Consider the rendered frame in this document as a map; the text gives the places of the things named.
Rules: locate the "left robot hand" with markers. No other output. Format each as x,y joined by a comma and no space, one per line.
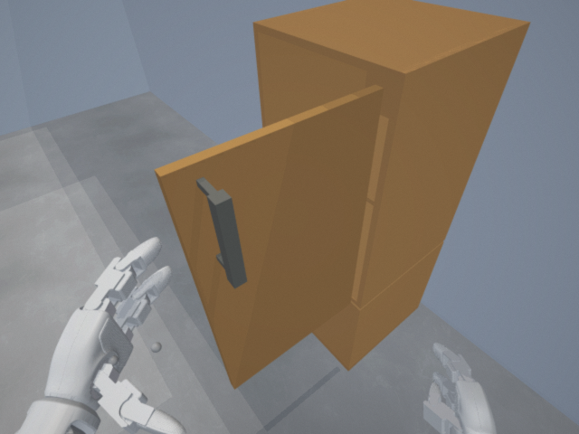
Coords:
80,370

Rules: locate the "robot left forearm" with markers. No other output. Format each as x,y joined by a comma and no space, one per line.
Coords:
59,416

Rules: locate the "handle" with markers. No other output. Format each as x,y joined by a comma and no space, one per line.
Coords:
221,207

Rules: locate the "cupboard door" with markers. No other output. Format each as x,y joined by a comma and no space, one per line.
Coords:
299,189

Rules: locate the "right robot hand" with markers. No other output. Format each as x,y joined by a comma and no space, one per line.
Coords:
467,409

